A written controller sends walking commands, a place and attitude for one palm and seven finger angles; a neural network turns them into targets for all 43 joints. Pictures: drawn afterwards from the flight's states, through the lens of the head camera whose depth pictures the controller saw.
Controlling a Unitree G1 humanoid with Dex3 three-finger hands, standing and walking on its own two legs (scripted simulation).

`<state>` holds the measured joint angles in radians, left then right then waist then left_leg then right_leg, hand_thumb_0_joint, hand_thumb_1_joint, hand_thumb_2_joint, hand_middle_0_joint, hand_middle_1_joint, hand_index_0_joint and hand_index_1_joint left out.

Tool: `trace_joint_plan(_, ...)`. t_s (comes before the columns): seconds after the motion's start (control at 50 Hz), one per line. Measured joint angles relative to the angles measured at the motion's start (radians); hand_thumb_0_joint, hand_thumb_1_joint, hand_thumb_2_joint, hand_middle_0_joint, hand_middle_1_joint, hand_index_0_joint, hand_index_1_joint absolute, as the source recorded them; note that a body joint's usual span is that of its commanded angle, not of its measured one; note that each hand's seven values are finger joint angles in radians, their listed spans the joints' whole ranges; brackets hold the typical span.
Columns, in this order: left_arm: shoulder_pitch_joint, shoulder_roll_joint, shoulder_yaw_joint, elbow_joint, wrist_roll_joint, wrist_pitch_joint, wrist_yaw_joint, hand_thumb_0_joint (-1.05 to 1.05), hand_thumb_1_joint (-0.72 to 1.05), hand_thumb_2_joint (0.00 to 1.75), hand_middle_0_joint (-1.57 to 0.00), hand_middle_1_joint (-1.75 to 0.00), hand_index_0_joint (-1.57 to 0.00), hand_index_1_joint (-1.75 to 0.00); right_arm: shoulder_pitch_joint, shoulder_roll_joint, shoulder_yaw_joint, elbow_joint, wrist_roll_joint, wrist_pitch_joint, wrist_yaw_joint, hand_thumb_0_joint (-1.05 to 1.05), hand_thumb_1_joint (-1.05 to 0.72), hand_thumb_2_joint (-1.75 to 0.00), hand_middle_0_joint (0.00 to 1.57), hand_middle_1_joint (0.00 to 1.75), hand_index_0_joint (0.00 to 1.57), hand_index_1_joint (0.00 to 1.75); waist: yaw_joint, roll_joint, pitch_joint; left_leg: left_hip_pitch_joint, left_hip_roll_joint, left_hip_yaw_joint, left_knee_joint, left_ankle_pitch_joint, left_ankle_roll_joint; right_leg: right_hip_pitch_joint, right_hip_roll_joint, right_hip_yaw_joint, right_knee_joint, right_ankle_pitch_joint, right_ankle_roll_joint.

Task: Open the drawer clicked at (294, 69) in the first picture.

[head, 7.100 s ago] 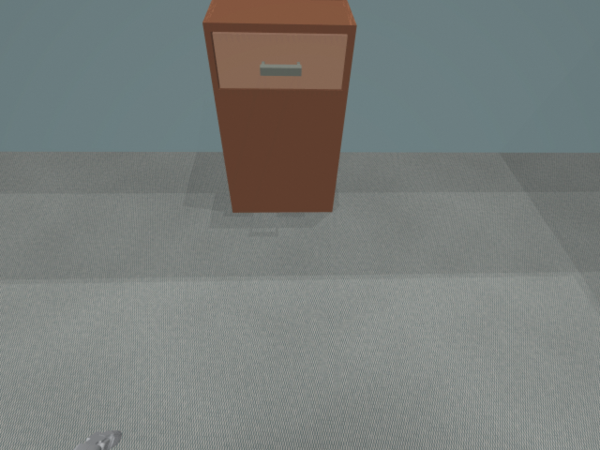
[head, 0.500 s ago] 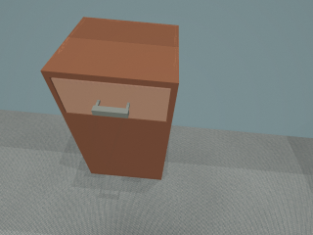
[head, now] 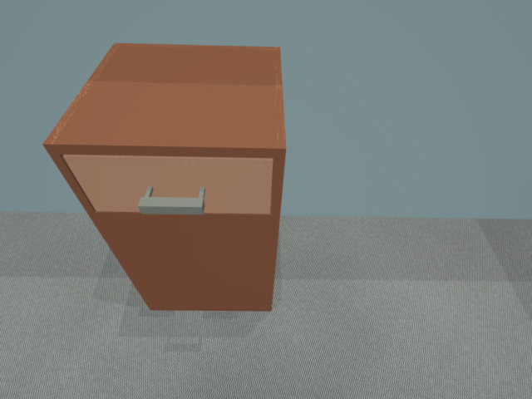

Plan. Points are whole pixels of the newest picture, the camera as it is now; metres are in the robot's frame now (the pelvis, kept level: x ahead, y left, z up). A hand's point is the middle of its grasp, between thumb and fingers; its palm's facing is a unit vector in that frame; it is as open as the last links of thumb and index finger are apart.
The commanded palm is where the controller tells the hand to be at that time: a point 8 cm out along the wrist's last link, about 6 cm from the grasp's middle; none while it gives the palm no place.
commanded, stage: look again from close up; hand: left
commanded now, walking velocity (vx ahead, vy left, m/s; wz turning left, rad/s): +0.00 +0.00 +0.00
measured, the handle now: (174, 198) +0.51 +0.23 -0.06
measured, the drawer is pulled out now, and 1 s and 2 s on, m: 0.00 0.00 0.00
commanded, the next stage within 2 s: shuffle to correct the standing spot in 0.54 s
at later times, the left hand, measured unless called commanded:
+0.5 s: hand out of the picture -0.05 +0.16 -0.19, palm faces +0.02 -0.99 -0.17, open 7.4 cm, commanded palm none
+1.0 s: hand out of the picture -0.07 +0.17 -0.19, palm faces +0.05 -0.99 -0.13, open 7.4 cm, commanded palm none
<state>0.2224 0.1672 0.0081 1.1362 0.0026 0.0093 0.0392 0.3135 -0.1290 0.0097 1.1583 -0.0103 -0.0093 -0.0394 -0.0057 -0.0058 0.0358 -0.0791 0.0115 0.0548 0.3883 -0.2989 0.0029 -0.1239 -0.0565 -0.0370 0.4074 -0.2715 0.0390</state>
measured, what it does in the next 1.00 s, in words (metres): stands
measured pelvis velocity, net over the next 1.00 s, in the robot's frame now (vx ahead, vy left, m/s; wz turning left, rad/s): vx -0.02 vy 0.01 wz -0.01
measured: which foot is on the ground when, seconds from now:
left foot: down 0.00-1.00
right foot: down 0.00-1.00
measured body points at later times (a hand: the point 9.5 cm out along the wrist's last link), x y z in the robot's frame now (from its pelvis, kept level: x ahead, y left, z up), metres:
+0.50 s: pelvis -0.05 +0.00 -0.01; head -0.06 +0.01 +0.44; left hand -0.05 +0.21 -0.17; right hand -0.03 -0.23 -0.16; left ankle -0.06 +0.11 -0.74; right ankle -0.04 -0.14 -0.74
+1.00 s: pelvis -0.02 +0.01 -0.01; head -0.03 +0.03 +0.44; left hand -0.07 +0.22 -0.18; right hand -0.07 -0.21 -0.16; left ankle -0.06 +0.11 -0.74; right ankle -0.04 -0.13 -0.73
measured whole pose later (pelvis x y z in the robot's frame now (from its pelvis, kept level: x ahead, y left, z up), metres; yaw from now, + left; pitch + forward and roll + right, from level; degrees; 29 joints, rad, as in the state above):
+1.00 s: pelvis -0.02 +0.01 -0.01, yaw +0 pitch +0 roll +0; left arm 0.41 0.13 0.02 1.10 0.03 0.01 0.01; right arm 0.42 -0.14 0.00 1.09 -0.03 -0.03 -0.01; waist 0.00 -0.03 -0.01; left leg -0.20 0.01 0.06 0.57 -0.37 0.03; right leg -0.28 -0.05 -0.03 0.67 -0.41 -0.03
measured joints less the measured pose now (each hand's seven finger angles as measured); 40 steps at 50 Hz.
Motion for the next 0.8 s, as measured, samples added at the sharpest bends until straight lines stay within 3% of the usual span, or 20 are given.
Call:
trace_joint_plan(0.08,0.015,-0.007,-0.001,0.005,0.0,0.0,0.001,0.01,0.91,0.9,-0.2,-0.3,-0.2,-0.3,0.002,0.008,-0.001,0.002,0.001,-0.001,0.0,0.01,-0.91,-0.9,0.2,0.3,0.2,0.3,0.001,0.003,0.002,0.002,0.005,-0.002,-0.003,0.003,-0.005,0.001,0.005,-0.002,-0.002,0.002,-0.005)
trace_joint_plan(0.18,0.033,-0.017,-0.02,-0.013,0.006,-0.039,0.016,0.01,0.91,0.9,-0.2,-0.3,-0.2,-0.3,-0.026,-0.012,-0.001,-0.069,-0.003,-0.003,0.013,0.01,-0.91,-0.9,0.2,0.3,0.21,0.3,-0.012,0.016,0.027,-0.087,0.021,-0.009,0.108,-0.035,-0.005,-0.066,0.016,-0.009,0.067,-0.009,-0.008)
trace_joint_plan(0.3,0.056,-0.017,-0.025,-0.021,0.005,-0.018,0.006,0.01,0.91,0.9,-0.2,-0.3,-0.2,-0.3,-0.031,-0.035,-0.004,-0.093,-0.003,-0.003,0.011,0.01,-0.92,-0.9,0.2,0.3,0.2,0.3,-0.001,0.006,0.006,-0.095,0.017,-0.009,0.16,-0.045,-0.001,-0.074,0.01,-0.006,0.118,-0.024,-0.009)
trace_joint_plan(0.68,0.125,-0.01,-0.02,-0.052,0.012,-0.002,-0.013,0.01,0.9,0.9,-0.2,-0.3,-0.2,-0.3,0.018,-0.018,0.002,-0.088,-0.005,0.014,0.028,0.01,-0.91,-0.9,0.2,0.3,0.2,0.3,0.01,-0.011,-0.019,-0.127,0.01,-0.007,0.115,0.031,0.0,-0.11,0.006,-0.003,0.084,0.045,-0.015)
trace_joint_plan(0.8,0.159,-0.017,-0.009,-0.05,0.019,-0.001,-0.02,0.01,0.9,0.9,-0.2,-0.3,-0.2,-0.3,0.065,-0.015,-0.002,-0.067,-0.013,0.023,0.035,0.01,-0.91,-0.9,0.2,0.3,0.2,0.3,0.013,-0.004,-0.037,-0.144,0.013,-0.015,0.156,-0.019,0.011,-0.123,0.013,-0.003,0.119,-0.016,-0.029)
